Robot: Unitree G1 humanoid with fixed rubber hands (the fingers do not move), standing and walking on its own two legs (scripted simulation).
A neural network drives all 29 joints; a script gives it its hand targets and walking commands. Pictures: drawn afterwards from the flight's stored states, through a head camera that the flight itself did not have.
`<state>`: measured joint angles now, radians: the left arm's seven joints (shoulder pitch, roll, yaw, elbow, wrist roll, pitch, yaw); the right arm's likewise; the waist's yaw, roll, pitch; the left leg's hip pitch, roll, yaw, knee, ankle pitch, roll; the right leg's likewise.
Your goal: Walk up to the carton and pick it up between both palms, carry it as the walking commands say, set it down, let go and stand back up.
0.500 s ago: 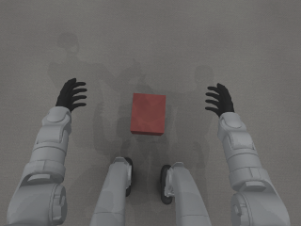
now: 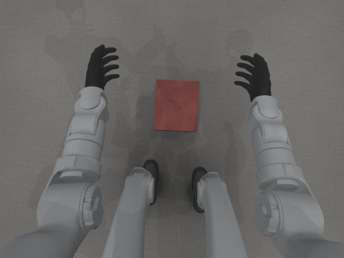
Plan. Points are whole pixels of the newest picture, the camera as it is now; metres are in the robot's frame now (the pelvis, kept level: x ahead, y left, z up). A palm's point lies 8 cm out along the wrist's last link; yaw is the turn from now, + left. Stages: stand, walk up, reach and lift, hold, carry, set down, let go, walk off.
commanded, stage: reach and lift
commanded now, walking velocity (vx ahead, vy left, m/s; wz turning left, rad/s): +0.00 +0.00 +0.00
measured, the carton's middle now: (175, 108) +0.47 +0.00 -0.55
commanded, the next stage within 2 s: none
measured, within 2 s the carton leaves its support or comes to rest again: neither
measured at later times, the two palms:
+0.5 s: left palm (114, 97) +0.45 +0.19 -0.29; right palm (235, 100) +0.46 -0.17 -0.29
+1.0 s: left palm (128, 103) +0.46 +0.18 -0.42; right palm (221, 105) +0.47 -0.16 -0.41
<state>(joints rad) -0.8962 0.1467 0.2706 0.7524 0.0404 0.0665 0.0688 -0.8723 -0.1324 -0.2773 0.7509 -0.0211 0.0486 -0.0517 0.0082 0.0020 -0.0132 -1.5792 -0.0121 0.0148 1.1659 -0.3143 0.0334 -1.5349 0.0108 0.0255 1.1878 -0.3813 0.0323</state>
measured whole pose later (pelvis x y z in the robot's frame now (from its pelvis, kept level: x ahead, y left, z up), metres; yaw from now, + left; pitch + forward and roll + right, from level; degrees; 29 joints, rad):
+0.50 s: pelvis -0.03 -0.02 -0.14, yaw +1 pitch +45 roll +0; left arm -1.05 0.27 0.21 0.80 -0.10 0.09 0.10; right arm -1.04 -0.19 -0.19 0.75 0.08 0.09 -0.15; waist 0.01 -0.02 0.08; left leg -2.04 -0.02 -0.01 1.70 -0.44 0.00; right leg -1.99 0.04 0.02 1.74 -0.53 0.02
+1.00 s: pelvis -0.06 -0.02 -0.24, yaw +0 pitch +28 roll -1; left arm -1.36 0.35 0.09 1.00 -0.23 0.09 0.13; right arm -1.34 -0.29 -0.05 0.95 0.25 0.10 -0.18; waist 0.02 -0.02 0.51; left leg -2.11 -0.03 -0.01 2.09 -0.48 -0.01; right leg -2.06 0.06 0.01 2.14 -0.57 0.03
